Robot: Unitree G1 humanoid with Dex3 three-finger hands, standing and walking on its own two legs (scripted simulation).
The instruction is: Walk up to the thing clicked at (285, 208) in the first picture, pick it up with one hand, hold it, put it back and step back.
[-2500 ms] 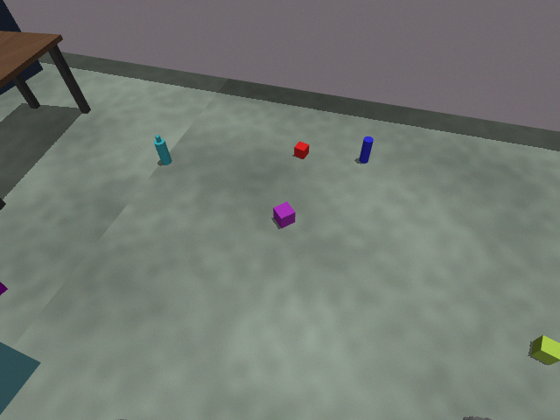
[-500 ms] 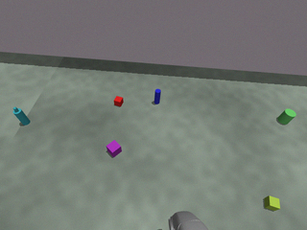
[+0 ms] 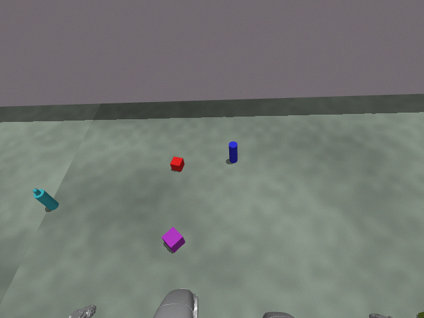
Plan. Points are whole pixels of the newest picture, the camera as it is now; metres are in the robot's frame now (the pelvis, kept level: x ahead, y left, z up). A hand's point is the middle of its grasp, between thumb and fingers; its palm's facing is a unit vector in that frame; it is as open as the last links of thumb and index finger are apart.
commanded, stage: walk up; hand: left
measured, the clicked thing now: (173, 239) +0.53 +0.28 -0.73
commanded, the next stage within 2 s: stand in 1.78 s
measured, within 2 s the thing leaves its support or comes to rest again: neither
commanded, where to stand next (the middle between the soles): +0.15 +0.03 m, yaw +2 degrees
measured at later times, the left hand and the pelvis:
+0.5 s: hand (85, 311) +0.15 +0.32 -0.16, palm faces -0.04 -0.94 -0.35, open 7.4 cm; pelvis +0.10 +0.05 -0.01, yaw +0 degrees
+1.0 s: hand (115, 263) +0.24 +0.27 -0.14, palm faces -0.01 -0.95 -0.32, open 7.4 cm; pelvis +0.13 +0.03 +0.00, yaw +1 degrees
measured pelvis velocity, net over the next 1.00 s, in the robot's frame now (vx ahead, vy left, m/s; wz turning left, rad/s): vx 0.13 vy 0.03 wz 0.02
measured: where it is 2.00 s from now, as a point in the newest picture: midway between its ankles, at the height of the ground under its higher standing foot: outside the picture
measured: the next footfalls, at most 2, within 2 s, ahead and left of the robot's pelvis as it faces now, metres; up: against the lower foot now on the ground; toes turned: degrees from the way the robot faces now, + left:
left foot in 0.20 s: +0.17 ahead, +0.17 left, +0.00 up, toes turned +2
right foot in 0.58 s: +0.19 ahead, -0.09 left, +0.00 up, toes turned -1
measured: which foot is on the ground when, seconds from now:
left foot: up 0.00-0.18, down 0.20-1.00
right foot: down 0.00-0.22, up 0.24-0.56, down 0.58-1.00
